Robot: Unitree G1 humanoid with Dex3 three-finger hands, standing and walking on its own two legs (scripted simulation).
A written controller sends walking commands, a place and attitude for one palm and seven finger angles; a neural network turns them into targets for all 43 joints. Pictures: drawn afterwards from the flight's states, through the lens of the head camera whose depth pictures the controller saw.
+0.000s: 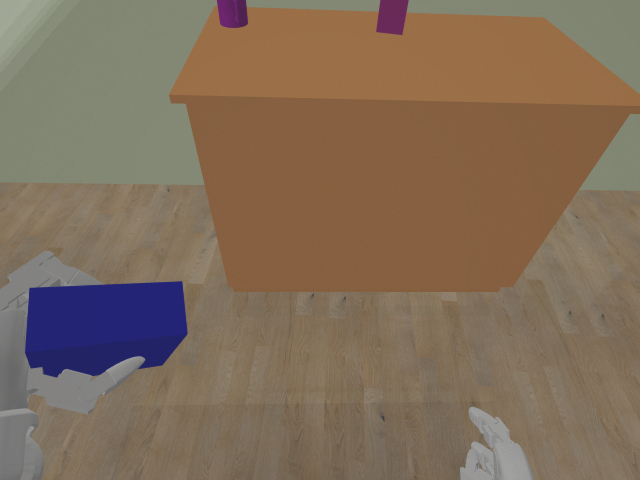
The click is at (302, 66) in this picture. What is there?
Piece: table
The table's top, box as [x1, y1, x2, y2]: [169, 6, 639, 113]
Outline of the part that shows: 169,93 171,102 176,103 639,113 639,94 543,17 406,13 403,34 397,35 376,32 375,29 378,12 373,11 247,7 248,23 243,27 228,28 222,26 219,23 217,6 214,6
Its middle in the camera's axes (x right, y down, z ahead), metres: +0.21 -0.52 +1.08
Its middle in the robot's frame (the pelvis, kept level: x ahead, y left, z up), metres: +1.17 -0.13 +0.06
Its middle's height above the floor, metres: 0.83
